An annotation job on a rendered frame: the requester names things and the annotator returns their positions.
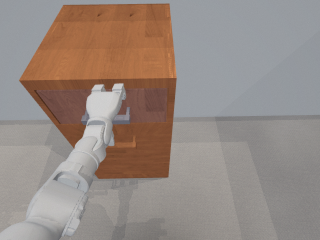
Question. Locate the handle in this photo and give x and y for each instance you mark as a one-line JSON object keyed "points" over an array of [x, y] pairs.
{"points": [[122, 146], [118, 120]]}

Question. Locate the robot left forearm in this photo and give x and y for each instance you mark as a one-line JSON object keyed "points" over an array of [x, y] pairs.
{"points": [[79, 168]]}

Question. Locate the robot left hand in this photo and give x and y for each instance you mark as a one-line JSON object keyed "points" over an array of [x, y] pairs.
{"points": [[106, 104]]}

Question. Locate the cabinet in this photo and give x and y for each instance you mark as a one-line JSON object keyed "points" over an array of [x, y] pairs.
{"points": [[107, 44]]}

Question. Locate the robot left upper arm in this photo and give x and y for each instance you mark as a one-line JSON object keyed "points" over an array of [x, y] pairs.
{"points": [[56, 213]]}

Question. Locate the drawer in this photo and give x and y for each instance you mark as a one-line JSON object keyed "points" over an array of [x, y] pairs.
{"points": [[147, 105]]}

